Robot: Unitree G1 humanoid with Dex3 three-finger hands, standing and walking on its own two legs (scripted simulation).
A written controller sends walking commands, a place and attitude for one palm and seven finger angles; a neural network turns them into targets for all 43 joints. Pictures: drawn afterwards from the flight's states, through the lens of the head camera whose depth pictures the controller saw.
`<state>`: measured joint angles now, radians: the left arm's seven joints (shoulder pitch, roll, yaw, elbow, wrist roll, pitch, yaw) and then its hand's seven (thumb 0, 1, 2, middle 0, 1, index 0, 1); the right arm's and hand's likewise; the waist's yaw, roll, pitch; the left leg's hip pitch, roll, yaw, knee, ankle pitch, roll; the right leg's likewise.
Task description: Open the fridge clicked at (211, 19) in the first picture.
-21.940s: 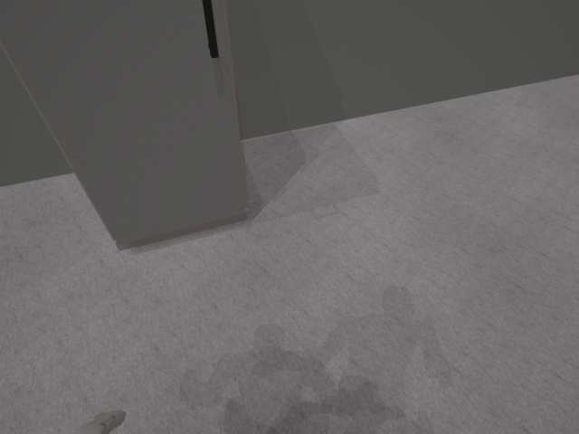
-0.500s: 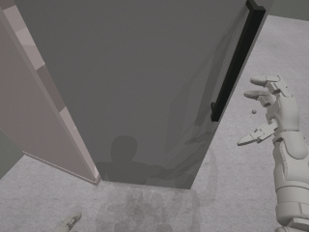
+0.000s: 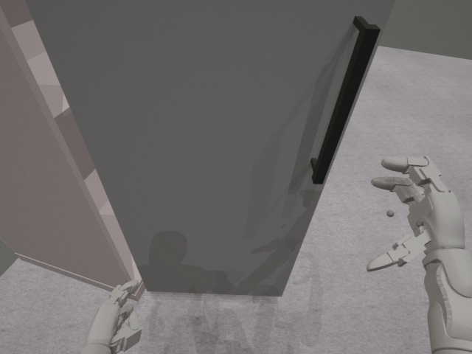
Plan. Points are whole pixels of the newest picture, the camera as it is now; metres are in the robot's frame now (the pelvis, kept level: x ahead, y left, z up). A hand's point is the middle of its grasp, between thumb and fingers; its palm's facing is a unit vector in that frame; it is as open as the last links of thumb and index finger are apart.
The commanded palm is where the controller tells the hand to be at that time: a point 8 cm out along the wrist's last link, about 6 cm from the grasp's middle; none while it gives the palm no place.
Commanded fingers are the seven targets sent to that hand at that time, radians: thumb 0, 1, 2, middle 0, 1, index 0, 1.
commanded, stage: slip the hand off the handle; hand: right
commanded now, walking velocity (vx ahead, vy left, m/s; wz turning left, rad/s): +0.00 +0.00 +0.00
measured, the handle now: (335, 113) +0.47 -0.15 +0.21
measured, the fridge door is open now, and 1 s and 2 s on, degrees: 74 74 74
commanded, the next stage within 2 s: draw the hand back to the body in 0.18 s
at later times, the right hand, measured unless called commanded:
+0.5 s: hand (405, 212) +0.29 -0.23 +0.16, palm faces +0.12 +0.99 +0.00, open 14.7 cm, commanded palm +0.24 -0.27 +0.16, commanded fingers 0.00 0.55 -0.20 0.25 1.15 0.25 1.15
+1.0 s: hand (443, 238) +0.25 -0.26 +0.16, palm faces +0.38 +0.89 -0.24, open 13.6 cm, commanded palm +0.19 -0.29 +0.18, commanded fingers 0.00 -0.03 -0.48 0.23 0.81 0.23 0.81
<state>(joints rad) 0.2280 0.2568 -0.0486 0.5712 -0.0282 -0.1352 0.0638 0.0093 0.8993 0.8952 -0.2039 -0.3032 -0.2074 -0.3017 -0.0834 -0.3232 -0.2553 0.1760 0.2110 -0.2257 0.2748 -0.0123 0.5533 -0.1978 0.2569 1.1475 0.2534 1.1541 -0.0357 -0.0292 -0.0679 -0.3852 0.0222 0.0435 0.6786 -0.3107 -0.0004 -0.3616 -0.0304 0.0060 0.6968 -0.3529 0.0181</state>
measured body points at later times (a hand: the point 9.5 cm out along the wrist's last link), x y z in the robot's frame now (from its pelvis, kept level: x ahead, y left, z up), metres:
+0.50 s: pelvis +0.01 -0.01 +0.01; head -0.02 +0.01 +0.46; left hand +0.19 +0.22 -0.06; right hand +0.28 -0.29 +0.16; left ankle +0.03 +0.12 -0.72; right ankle +0.01 -0.13 -0.72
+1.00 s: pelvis +0.01 -0.01 +0.02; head -0.02 +0.00 +0.47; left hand +0.21 +0.20 -0.05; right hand +0.22 -0.31 +0.18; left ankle +0.03 +0.12 -0.72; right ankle +0.01 -0.13 -0.72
